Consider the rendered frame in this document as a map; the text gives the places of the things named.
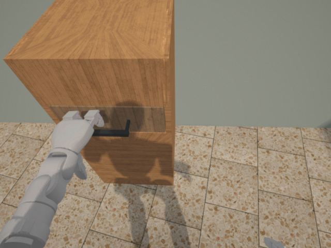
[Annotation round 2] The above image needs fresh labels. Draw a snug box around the cabinet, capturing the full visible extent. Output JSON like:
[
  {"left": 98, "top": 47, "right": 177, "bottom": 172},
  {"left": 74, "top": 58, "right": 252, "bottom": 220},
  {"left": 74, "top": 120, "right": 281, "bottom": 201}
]
[{"left": 3, "top": 0, "right": 175, "bottom": 185}]

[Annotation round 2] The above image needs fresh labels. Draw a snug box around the handle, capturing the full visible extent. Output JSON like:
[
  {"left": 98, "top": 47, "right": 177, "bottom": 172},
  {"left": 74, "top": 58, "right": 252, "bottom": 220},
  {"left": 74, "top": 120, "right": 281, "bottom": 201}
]
[{"left": 92, "top": 120, "right": 130, "bottom": 137}]

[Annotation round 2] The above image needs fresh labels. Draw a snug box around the right robot hand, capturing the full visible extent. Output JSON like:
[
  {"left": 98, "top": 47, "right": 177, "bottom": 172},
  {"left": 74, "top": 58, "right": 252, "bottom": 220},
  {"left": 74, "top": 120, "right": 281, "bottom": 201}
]
[{"left": 264, "top": 237, "right": 286, "bottom": 248}]

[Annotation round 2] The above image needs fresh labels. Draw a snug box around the left robot hand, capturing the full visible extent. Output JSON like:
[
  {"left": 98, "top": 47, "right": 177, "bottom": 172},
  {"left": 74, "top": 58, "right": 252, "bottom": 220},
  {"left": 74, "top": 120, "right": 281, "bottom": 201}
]
[{"left": 51, "top": 110, "right": 104, "bottom": 180}]

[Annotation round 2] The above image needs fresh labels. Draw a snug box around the drawer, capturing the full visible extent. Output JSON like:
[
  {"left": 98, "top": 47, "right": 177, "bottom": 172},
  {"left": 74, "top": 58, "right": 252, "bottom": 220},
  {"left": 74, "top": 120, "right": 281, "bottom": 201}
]
[{"left": 49, "top": 105, "right": 166, "bottom": 132}]

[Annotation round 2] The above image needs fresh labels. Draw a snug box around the left robot forearm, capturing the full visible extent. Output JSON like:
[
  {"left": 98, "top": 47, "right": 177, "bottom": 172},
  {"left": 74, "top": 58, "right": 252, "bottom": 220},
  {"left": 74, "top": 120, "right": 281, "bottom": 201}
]
[{"left": 0, "top": 148, "right": 79, "bottom": 248}]

